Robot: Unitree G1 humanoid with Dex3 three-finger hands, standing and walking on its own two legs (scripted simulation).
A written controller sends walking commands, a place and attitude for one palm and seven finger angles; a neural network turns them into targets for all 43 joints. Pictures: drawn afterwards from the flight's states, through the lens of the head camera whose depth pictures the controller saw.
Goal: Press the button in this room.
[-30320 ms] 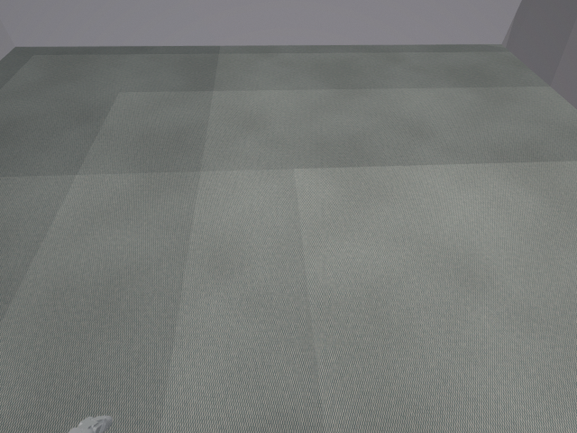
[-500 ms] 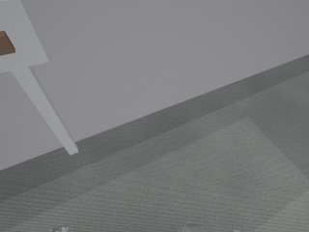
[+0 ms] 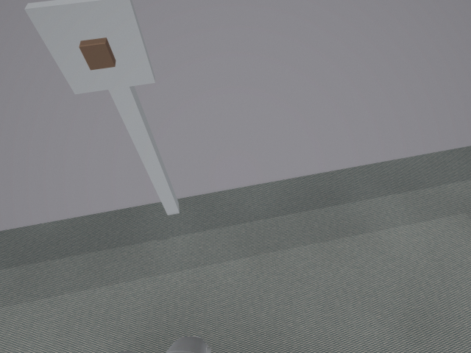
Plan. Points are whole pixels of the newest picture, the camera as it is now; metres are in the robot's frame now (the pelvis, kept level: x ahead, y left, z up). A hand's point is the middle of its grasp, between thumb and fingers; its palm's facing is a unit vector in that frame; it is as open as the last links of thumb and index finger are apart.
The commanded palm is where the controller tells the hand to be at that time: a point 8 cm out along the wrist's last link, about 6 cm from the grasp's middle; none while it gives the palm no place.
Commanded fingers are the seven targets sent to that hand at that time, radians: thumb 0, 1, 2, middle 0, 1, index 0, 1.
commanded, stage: turn to face it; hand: left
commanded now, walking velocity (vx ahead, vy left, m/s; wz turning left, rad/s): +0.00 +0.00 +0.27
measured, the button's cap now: (98, 53) +0.74 +0.37 +0.10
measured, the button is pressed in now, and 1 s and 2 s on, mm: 0 0 0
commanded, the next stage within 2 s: take the last steps up to it in 0.16 s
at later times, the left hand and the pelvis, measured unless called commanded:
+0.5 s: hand out of the picture +0.03 +0.25 -0.17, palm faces +0.12 -0.97 -0.20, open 7.4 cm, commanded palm none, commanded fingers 0.00 0.90 0.90 -0.20 -0.30 -0.20 -0.30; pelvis +0.01 +0.05 +0.01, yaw +6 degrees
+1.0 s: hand out of the picture +0.04 +0.16 -0.16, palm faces +0.21 -0.96 -0.18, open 7.3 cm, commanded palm none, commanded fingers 0.00 0.90 0.90 -0.20 -0.30 -0.20 -0.30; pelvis +0.13 +0.02 +0.01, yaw +8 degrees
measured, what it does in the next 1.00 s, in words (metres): walks ahead: left foot, then right foot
